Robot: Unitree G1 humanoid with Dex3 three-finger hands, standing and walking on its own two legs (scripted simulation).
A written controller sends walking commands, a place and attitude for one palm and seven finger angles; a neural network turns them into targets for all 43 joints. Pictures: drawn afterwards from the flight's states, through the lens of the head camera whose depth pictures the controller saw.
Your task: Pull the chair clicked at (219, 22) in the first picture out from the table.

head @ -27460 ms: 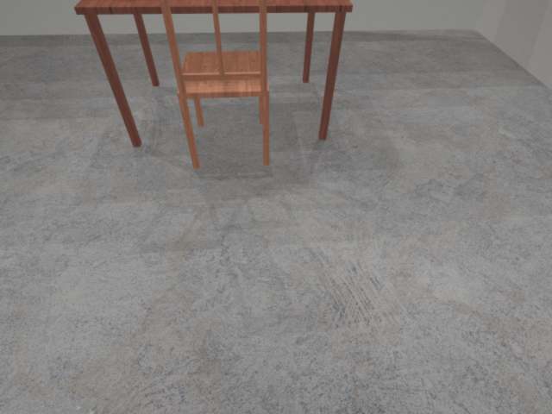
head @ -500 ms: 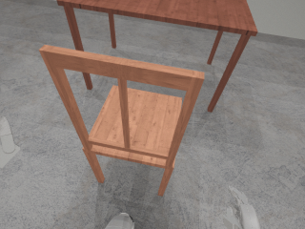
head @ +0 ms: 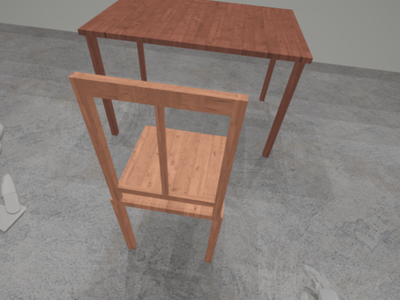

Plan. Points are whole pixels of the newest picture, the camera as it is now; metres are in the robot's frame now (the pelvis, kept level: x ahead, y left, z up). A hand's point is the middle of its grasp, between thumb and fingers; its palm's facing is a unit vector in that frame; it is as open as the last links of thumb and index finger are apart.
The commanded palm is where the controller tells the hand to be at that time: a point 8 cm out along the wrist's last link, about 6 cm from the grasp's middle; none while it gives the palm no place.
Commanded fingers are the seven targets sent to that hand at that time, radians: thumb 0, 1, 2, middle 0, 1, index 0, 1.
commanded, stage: stop stepping back and stand still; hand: left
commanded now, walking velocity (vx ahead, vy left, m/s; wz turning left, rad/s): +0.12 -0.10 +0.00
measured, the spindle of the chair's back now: (163, 156) +0.50 +0.13 -0.05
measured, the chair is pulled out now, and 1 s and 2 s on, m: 0.57 0.57 0.57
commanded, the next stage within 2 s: let the arm hang, fingers relaxed in 0.28 s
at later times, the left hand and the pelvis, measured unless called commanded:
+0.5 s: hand (73, 242) +0.22 +0.25 +0.01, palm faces +0.21 -0.89 -0.41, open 7.4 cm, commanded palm none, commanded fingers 0.00 0.90 0.90 -0.20 -0.30 -0.20 -0.30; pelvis +0.01 +0.00 +0.00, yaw +3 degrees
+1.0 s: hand out of the picture -0.05 +0.19 -0.17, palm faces +0.03 -0.97 -0.25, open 7.3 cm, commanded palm none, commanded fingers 0.00 0.90 0.90 -0.20 -0.30 -0.20 -0.30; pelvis +0.00 -0.01 +0.00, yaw +2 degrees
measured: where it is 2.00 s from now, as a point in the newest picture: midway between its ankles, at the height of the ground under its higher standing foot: outside the picture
